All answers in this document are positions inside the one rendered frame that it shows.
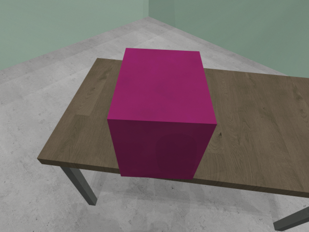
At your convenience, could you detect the table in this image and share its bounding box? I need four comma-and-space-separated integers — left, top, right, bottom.
37, 58, 309, 232

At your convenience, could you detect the carton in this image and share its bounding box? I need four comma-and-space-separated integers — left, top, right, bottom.
107, 48, 217, 179

